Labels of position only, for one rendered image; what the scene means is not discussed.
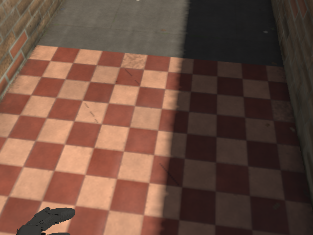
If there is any left robot hand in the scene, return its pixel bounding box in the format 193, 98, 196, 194
16, 207, 75, 235

